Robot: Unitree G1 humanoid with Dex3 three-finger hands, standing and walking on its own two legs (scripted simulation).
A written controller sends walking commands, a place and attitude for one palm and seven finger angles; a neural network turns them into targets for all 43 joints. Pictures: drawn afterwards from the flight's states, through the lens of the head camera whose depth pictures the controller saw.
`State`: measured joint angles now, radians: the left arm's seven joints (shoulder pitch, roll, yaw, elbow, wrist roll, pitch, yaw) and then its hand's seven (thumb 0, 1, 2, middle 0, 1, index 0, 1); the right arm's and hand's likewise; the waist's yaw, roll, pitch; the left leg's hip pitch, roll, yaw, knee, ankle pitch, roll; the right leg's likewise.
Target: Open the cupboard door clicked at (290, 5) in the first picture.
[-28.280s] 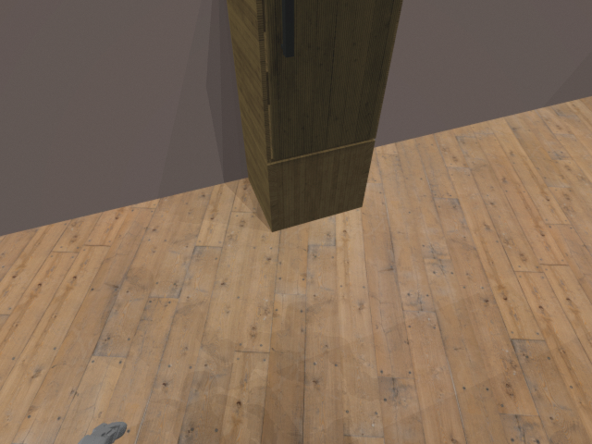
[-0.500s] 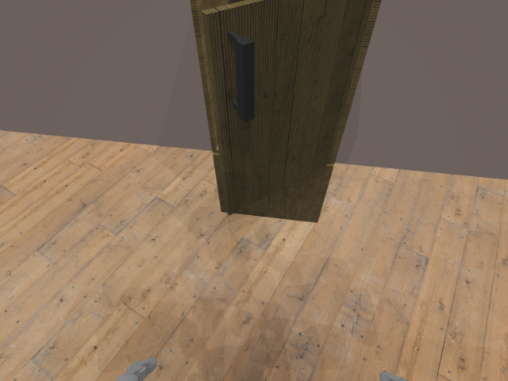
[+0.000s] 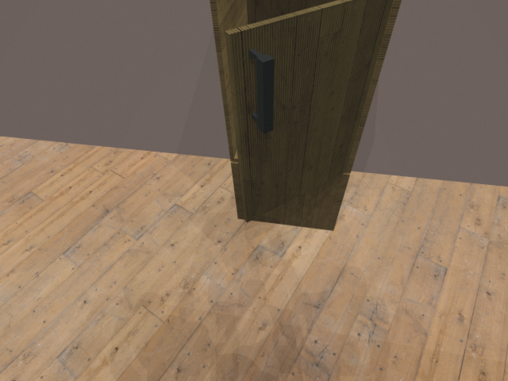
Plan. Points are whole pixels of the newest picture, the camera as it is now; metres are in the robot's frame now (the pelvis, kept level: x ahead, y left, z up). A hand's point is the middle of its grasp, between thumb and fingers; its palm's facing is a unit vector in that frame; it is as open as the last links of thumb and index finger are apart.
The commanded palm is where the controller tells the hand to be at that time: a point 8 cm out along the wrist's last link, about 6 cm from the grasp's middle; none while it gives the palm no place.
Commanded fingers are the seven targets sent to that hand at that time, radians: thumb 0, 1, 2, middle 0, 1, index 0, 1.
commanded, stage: let the arm hang, fingers relaxed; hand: left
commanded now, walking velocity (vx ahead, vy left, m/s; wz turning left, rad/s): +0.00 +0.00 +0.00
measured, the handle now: (259, 92) +0.63 +0.02 +0.12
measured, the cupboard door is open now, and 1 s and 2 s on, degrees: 41 41 41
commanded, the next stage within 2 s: look to check the result in 0.34 s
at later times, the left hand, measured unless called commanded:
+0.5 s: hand out of the picture +0.05 +0.21 -0.16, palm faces -0.01 -0.96 -0.28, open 7.4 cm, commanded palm none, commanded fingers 0.00 0.90 0.90 -0.20 -0.30 -0.20 -0.30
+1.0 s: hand out of the picture +0.08 +0.22 -0.16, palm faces -0.02 -0.95 -0.31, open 7.4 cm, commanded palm none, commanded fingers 0.00 0.90 0.90 -0.20 -0.30 -0.20 -0.30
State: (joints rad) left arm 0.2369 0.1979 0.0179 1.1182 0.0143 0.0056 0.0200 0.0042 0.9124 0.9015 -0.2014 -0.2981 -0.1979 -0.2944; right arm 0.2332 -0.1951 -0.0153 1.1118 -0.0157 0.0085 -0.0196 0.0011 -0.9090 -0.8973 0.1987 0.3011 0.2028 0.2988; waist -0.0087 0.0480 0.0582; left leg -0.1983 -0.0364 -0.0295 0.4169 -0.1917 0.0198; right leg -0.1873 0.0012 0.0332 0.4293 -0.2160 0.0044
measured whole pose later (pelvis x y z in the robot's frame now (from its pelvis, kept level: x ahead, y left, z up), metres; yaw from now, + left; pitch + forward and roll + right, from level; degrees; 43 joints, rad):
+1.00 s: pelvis +0.01 -0.01 +0.01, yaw +0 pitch -1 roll +0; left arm 0.11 0.28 0.02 1.13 0.01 -0.02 0.01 0.01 0.91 0.90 -0.20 -0.30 -0.20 -0.29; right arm 0.11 -0.30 -0.02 1.13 -0.01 0.00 -0.01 0.00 -0.91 -0.90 0.20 0.30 0.20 0.30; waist -0.01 0.03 0.07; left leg -0.14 -0.02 -0.04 0.34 -0.17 0.01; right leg -0.13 0.01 0.03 0.35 -0.19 -0.01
